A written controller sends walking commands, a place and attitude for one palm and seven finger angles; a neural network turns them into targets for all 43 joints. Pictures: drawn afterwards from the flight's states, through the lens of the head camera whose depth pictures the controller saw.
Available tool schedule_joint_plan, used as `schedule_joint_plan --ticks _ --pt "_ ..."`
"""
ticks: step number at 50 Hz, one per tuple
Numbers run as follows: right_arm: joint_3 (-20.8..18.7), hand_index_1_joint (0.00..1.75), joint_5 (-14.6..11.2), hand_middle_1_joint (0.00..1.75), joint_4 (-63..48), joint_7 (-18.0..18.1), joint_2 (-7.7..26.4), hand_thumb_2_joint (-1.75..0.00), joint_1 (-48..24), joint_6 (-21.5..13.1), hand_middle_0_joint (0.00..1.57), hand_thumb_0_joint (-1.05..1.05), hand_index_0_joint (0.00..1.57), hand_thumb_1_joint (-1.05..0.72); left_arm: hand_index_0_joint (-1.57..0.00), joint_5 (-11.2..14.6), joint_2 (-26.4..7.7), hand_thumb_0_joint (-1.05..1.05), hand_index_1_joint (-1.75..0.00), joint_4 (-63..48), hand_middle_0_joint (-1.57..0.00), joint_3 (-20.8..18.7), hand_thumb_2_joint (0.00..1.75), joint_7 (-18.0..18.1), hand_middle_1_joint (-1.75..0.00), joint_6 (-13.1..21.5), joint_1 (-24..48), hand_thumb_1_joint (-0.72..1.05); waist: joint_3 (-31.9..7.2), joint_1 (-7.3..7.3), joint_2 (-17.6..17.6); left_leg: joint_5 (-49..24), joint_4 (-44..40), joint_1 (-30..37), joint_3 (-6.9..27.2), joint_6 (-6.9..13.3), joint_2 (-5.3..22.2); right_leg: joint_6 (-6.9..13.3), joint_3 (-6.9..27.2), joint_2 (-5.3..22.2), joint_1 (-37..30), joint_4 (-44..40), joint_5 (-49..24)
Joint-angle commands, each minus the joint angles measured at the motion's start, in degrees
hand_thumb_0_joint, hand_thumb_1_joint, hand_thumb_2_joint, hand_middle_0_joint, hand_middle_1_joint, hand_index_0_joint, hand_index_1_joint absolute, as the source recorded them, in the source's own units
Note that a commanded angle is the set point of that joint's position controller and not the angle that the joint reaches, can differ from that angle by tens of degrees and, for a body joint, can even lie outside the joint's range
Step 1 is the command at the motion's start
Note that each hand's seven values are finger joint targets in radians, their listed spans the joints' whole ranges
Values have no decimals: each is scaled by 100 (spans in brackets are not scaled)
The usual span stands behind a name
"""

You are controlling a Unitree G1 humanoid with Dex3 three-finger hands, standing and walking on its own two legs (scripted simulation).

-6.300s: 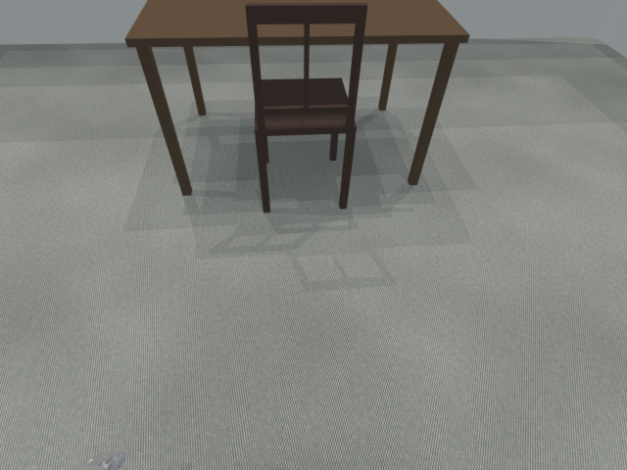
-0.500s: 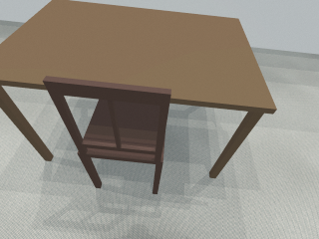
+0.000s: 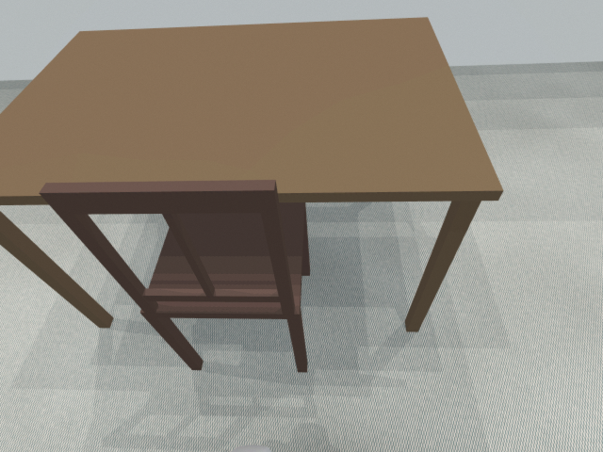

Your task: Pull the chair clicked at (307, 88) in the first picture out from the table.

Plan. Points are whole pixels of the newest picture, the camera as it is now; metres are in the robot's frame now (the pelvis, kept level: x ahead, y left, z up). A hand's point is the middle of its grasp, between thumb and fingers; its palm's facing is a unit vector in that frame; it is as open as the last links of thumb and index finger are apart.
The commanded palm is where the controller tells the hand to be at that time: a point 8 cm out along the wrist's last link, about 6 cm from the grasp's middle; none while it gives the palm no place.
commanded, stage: come to a stop and stand still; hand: left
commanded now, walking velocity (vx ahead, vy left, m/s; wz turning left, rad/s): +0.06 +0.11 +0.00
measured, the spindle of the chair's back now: (192, 257) +0.46 +0.25 -0.10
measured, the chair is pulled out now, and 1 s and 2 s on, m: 0.00 0.00 0.00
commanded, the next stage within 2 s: look again from close up in 1.10 s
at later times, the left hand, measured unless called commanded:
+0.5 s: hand out of the picture -0.03 +0.22 -0.18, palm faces +0.06 -0.98 -0.17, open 7.4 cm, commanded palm none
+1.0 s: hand out of the picture -0.04 +0.17 -0.17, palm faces +0.06 -0.98 -0.18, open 7.3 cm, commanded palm none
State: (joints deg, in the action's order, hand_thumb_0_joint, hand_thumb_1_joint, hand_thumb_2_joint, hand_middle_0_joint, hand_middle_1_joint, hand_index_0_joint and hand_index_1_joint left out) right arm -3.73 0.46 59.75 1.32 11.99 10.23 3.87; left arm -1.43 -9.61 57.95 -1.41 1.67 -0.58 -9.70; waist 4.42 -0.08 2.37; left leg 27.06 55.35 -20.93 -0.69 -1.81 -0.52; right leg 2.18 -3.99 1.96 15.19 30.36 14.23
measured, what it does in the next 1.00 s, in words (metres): steps on the spot: left foot, then right foot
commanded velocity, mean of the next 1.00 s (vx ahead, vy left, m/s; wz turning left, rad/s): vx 0.02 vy -0.03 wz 0.00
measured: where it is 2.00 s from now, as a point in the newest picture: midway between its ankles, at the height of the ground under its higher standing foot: outside the picture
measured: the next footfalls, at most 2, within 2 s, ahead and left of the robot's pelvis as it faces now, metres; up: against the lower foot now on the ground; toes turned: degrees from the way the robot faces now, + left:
left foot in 0.26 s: -0.03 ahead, +0.15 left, +0.00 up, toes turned +2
right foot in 0.54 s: +0.01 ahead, -0.08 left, +0.00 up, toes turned -3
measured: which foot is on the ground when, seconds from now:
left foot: up 0.00-0.24, down 0.26-1.00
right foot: down 0.00-0.30, up 0.32-0.52, down 0.54-1.00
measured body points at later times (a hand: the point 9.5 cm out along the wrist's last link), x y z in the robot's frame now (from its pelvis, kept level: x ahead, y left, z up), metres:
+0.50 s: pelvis -0.02 +0.04 +0.01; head -0.01 +0.05 +0.46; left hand -0.03 +0.27 -0.16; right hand -0.04 -0.17 -0.15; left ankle -0.07 +0.15 -0.74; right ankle -0.03 -0.08 -0.73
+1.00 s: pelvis -0.03 +0.01 +0.01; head -0.02 +0.00 +0.46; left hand -0.04 +0.23 -0.15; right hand -0.03 -0.21 -0.16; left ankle -0.07 +0.15 -0.74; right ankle -0.03 -0.08 -0.74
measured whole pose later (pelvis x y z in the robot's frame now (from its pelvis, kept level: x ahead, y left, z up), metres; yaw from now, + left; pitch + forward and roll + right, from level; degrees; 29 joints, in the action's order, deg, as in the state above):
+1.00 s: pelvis -0.03 +0.01 +0.01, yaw +1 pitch -1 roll +0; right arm 0.1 0.4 66.3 2.7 7.7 15.5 -0.3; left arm -0.3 -7.9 66.4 -0.1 1.7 0.7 -15.6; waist 1.7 0.4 0.5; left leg 15.6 21.7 -5.0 -0.7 -2.3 2.8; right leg 2.6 -4.3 -1.4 9.3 23.1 13.0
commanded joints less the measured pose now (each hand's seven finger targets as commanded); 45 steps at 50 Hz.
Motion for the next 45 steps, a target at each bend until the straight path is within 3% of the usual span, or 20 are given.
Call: schedule_joint_plan --ticks 1,5,8,10,11,12,13,14,15,18,20,22,24,26,28,29,30,36,40,45 --pt "-46 30 29 30 -273 -58 305 -90 249 -78 20 0 20 -90 -20 7 -1167 0 -30 -314 -20 -317 90 100 -30 64 -321 90 -555 188 -983 -144 69 -235 202 -113 201 858 1333 1610 -657 -1172 -2280" --pt "14 30 3 30 -351 -75 220 -90 152 -165 20 0 20 -90 -20 -24 -1230 0 -30 -226 -20 -346 90 65 -30 58 -529 90 -592 353 -1121 -28 -1217 93 2 -67 180 885 1533 1559 -806 -1337 -1534" --pt "82 30 20 30 -217 -67 125 -90 537 -230 20 0 20 -90 -20 -14 -1208 0 -30 -166 -20 -332 90 38 -30 39 -417 90 -661 203 -1213 -436 -2172 651 -152 6 111 662 1393 1286 -578 -1453 -558" --pt "128 30 26 30 -12 -46 61 -90 921 -287 20 0 20 -90 -20 40 -1048 0 -30 -104 -20 -284 90 18 -30 16 -251 90 -652 13 -1202 -1074 -3222 1582 -232 63 80 323 1150 971 56 -1471 614" --pt "137 30 42 30 69 -31 154 -90 1097 -330 20 0 20 -90 -20 68 -874 0 -30 -104 -20 -236 90 15 -30 -3 -183 90 -490 -70 -816 -1132 -3541 1836 -75 121 233 122 1007 753 473 -1340 1089" --pt "138 30 93 30 87 -18 292 -90 1151 -369 20 0 20 -90 -20 93 -650 0 -30 -100 -20 -183 90 -6 -30 -23 -196 90 -296 -62 -125 -697 -3907 1482 510 281 652 -88 747 402 608 -1027 1145" --pt "141 30 126 30 27 -3 496 -90 1019 -391 20 0 20 -90 -20 103 -459 0 -30 -105 -20 -138 90 -33 -30 -24 -292 90 -192 28 315 3 -4334 859 1037 463 1122 -221 396 158 305 -677 670" --pt "137 30 118 30 16 0 563 -90 744 -416 20 0 20 -90 -20 61 -429 0 -30 -38 -20 -120 90 -51 -30 -42 -161 90 4 27 876 814 -4898 246 1459 569 1377 -331 70 60 17 -259 457" --pt "133 30 99 30 -19 30 577 -90 551 -432 20 0 20 -90 -20 22 -435 0 -30 4 -20 -118 90 -71 -30 -57 -235 90 257 98 1191 1010 -5149 -2 1623 677 1468 -329 55 2 -45 105 427" --pt "185 30 85 30 52 127 441 -90 596 -488 20 0 20 -90 -20 12 -339 0 -30 244 -20 -84 90 -124 -30 -27 -433 90 393 61 815 -324 -4893 617 1291 753 1371 -311 201 19 473 720 554" --pt "197 30 74 30 184 176 354 -90 822 -536 20 0 20 -90 -20 43 -302 0 -30 307 -20 -66 90 -129 -30 19 -440 90 310 -7 518 -2043 -4526 1191 1131 862 1449 -329 238 59 684 745 673" --pt "183 30 85 30 301 210 378 -90 966 -554 20 0 20 -90 -20 78 -241 0 -30 346 -20 -46 90 -103 -30 41 -481 90 39 -42 590 -3930 -4013 1711 934 920 1464 -365 205 88 621 445 731" --pt "142 30 54 30 397 238 419 -90 1074 -530 20 0 20 -90 -20 117 -284 0 -30 437 -20 -67 90 -76 -30 56 -654 90 -251 -31 547 -5058 -3495 2010 752 803 1347 -342 135 77 216 -250 216" --pt "135 30 4 30 447 253 337 -90 1146 -532 20 0 20 -90 -20 120 -412 0 -30 603 -20 -94 90 -36 -30 92 -1002 90 -471 17 198 -4946 -3077 1629 518 497 1054 -229 312 224 -716 -840 -1482" --pt "152 30 -27 30 453 230 96 -90 1092 -522 20 0 20 -90 -20 117 -482 0 -30 683 -20 -87 90 21 -30 95 -1132 90 -535 22 -47 -3674 -3122 1155 283 269 768 -63 499 573 -1185 -563 -2671" --pt "170 30 -20 30 473 222 34 -90 1102 -487 20 0 20 -90 -20 112 -499 0 -30 702 -20 -91 90 35 -30 118 -1115 90 -625 -4 -549 -3212 -3134 1105 214 199 698 6 563 587 -1254 -503 -2997" --pt "187 30 -23 30 486 216 -5 -90 1064 -467 20 0 20 -90 -20 123 -424 0 -30 706 -20 -64 90 43 -30 131 -1091 90 -560 0 -885 -2744 -3231 1105 162 181 654 24 559 601 -1207 -583 -3028" --pt "277 30 -3 30 641 177 -94 -90 1000 -470 20 0 20 -90 -20 139 -346 0 -30 703 -20 4 90 66 -30 135 -888 90 -182 2 -209 -2320 -3553 1172 215 191 653 -39 623 461 -817 -928 -1671" --pt "289 30 5 30 644 158 -115 -90 987 -431 20 0 20 -90 -20 131 -356 0 -30 708 -20 31 90 56 -30 129 -901 90 111 4 -286 -1868 -3634 1168 203 195 617 -40 702 397 -533 -1218 -915" --pt "303 30 8 30 621 146 -59 -90 983 -442 20 0 20 -90 -20 129 -406 0 -30 683 -20 25 90 53 -30 158 -932 90 12 12 -297 -1920 -3632 1257 179 186 614 -31 743 414 -564 -1281 -949"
